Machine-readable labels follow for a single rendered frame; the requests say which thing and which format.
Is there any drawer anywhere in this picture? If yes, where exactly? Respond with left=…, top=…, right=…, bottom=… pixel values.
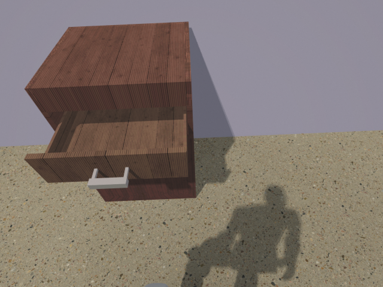
left=24, top=106, right=188, bottom=183

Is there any handle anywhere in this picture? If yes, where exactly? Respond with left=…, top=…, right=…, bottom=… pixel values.
left=87, top=167, right=129, bottom=190

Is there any cabinet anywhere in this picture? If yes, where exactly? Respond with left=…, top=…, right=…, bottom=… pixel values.
left=25, top=22, right=196, bottom=201

